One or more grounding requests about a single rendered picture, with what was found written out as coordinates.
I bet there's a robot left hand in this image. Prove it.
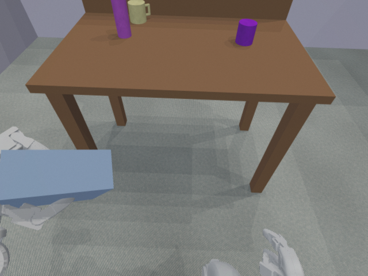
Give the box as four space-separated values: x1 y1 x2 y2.
0 126 75 230

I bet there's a sponge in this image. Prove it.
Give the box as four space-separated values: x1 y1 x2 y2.
0 149 114 208

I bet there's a robot right hand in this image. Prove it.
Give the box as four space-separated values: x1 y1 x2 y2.
259 229 305 276

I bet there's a right robot thigh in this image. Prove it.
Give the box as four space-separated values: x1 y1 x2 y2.
202 261 241 276

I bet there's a table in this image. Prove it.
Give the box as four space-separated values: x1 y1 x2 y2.
25 0 336 193

